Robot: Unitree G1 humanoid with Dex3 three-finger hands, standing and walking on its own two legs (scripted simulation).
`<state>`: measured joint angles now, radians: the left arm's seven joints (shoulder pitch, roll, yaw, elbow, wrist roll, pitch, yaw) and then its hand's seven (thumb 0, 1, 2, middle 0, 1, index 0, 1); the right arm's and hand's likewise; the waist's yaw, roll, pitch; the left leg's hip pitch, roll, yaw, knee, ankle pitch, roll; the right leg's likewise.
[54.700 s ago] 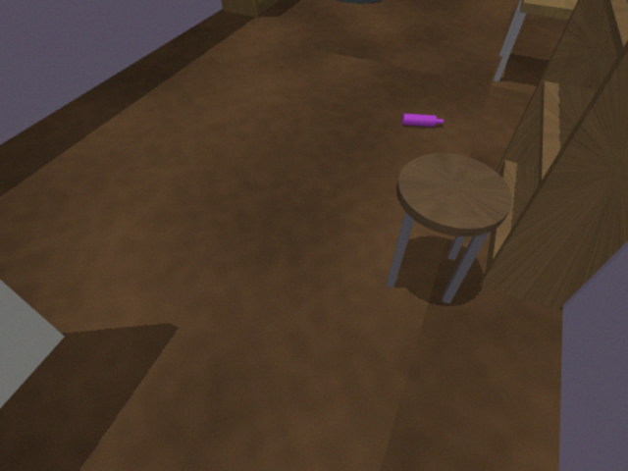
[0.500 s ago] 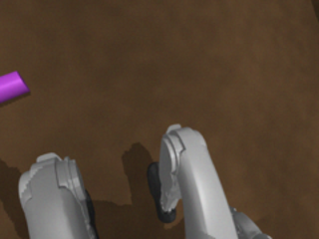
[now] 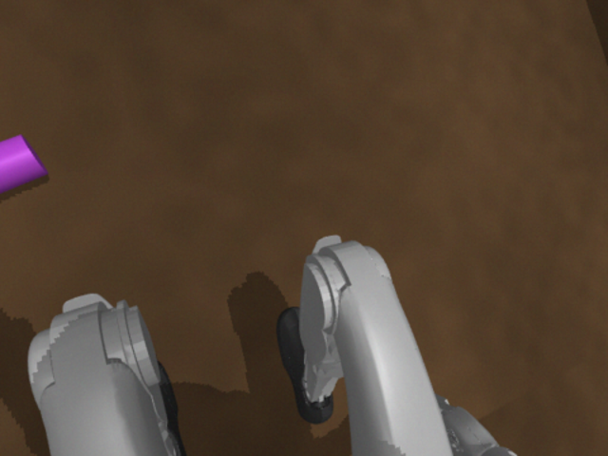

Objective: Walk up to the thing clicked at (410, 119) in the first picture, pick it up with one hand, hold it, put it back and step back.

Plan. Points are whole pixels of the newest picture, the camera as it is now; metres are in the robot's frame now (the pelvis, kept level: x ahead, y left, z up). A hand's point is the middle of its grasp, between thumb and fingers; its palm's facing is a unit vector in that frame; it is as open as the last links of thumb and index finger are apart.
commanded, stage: rise first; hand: left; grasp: from above
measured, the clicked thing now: out of the picture +0.49 +0.37 -0.28
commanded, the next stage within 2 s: approach in 1.50 s
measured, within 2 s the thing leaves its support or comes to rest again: neither
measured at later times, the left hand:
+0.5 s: hand out of the picture +0.45 +0.38 -0.17, palm faces -0.39 -0.20 -0.90, open 14.0 cm
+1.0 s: hand out of the picture +0.45 +0.38 -0.17, palm faces -0.39 -0.20 -0.90, open 14.0 cm
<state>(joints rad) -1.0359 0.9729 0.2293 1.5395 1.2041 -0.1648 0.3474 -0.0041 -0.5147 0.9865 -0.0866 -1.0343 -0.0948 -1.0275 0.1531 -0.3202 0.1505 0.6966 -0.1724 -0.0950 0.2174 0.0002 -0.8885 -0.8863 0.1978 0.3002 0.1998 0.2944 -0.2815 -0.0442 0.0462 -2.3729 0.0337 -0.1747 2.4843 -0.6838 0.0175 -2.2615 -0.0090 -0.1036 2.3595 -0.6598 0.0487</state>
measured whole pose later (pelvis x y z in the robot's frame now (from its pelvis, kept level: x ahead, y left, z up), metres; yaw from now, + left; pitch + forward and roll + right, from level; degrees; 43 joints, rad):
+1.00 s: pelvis +0.00 +0.00 +0.00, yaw +0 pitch +32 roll -11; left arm -1.03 0.97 0.23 1.53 1.21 -0.17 0.35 0.00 -0.51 0.97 -0.08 -1.03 -0.09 -1.02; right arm 0.14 -0.32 0.14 0.70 -0.18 -0.10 0.22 0.00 -0.89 -0.88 0.20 0.30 0.20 0.29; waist -0.28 -0.04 0.04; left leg -2.37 0.03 -0.18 2.49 -0.69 0.01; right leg -2.26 -0.01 -0.10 2.36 -0.66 0.05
